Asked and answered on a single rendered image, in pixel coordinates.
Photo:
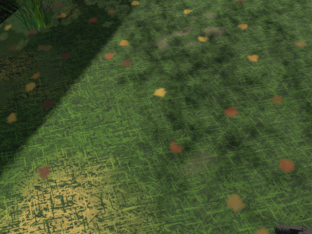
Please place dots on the robot right hand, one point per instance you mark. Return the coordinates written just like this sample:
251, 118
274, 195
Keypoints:
292, 229

